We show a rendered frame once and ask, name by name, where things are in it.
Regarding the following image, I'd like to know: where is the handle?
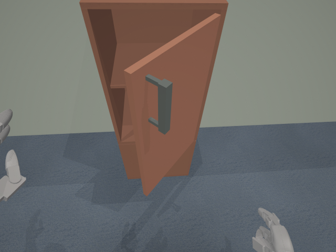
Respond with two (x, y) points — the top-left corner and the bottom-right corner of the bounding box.
(145, 74), (173, 134)

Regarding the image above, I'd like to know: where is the robot right hand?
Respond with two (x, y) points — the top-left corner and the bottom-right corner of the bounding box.
(252, 208), (294, 252)

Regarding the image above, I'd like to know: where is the cupboard door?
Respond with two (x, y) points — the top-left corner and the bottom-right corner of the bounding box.
(124, 13), (221, 196)

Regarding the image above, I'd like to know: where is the robot left hand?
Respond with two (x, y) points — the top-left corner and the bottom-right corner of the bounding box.
(0, 109), (26, 202)

